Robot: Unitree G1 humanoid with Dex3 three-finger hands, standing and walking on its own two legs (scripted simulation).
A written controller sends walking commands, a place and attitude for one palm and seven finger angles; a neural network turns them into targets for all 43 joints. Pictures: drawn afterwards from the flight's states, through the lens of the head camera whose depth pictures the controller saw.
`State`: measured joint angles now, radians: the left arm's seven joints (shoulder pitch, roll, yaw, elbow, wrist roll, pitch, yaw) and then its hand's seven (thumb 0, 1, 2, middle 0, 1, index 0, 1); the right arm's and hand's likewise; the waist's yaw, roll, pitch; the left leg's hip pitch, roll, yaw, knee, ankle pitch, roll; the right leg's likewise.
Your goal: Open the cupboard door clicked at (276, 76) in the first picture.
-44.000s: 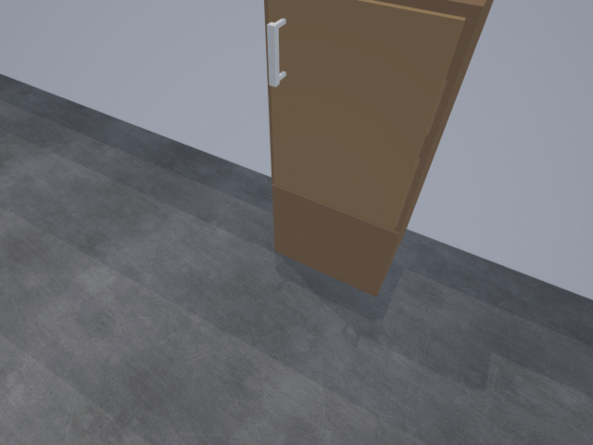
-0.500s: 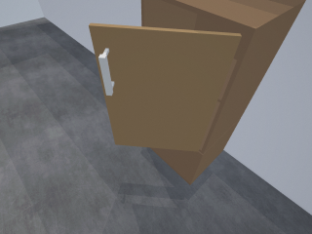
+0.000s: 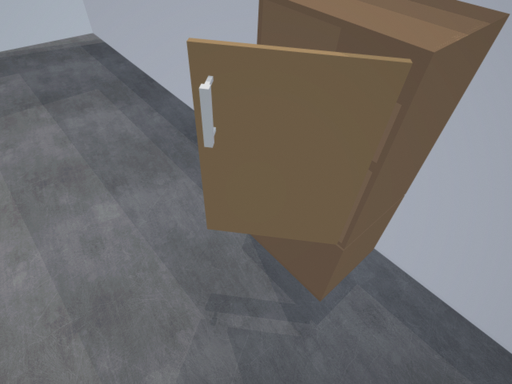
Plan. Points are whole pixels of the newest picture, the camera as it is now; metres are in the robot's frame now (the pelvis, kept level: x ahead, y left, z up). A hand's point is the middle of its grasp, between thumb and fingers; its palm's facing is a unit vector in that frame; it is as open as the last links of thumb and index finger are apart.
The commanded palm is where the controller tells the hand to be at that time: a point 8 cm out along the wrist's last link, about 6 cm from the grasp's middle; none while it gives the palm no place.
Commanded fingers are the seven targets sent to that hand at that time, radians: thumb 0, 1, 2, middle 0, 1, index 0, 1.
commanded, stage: shuffle to correct the standing spot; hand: left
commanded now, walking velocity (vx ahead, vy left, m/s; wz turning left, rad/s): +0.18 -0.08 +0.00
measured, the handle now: (209, 112) +0.61 +0.15 +0.11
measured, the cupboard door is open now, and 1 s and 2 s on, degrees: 42 42 42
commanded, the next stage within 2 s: come to a stop and stand still in 0.38 s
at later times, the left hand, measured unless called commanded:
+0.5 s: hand out of the picture +0.06 +0.15 -0.17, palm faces -0.06 -0.98 -0.18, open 7.3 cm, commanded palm none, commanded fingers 0.00 0.90 0.90 -0.20 -0.30 -0.20 -0.30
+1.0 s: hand out of the picture +0.11 +0.14 -0.19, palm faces -0.04 -0.98 -0.20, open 7.3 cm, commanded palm none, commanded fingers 0.00 0.90 0.90 -0.20 -0.30 -0.20 -0.30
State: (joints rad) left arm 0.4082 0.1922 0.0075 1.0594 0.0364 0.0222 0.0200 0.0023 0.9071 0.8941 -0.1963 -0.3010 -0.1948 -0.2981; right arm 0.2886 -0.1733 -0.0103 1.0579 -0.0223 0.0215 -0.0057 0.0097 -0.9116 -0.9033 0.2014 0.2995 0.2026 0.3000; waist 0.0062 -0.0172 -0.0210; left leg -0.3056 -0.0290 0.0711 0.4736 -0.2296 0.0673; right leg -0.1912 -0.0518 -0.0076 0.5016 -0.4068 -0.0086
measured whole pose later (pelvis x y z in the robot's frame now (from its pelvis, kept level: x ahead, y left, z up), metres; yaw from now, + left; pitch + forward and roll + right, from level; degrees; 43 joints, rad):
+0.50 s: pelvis +0.04 -0.03 +0.00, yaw -5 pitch +0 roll +0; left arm 0.32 0.15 0.05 1.04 0.04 0.00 0.00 0.03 0.94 0.89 -0.20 -0.30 -0.20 -0.30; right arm 0.36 -0.12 -0.02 1.09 -0.03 -0.04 -0.02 0.01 -0.91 -0.90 0.20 0.30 0.20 0.30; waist -0.02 0.00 0.00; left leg -0.23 0.04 0.15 0.45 -0.22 0.04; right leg -0.39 -0.06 -0.09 0.73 -0.34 -0.03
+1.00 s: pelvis +0.08 -0.04 -0.01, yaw -5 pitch -1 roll +1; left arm 0.25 0.16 0.03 1.00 0.02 0.03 0.03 0.01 0.92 0.89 -0.20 -0.30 -0.20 -0.30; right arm 0.18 -0.15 -0.03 1.01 -0.02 0.01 -0.04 0.01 -0.93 -0.90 0.20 0.30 0.20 0.30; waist 0.03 -0.03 0.09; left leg -0.30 0.01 0.11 0.55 -0.24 0.04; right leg -0.28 -0.05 -0.08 0.60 -0.31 0.00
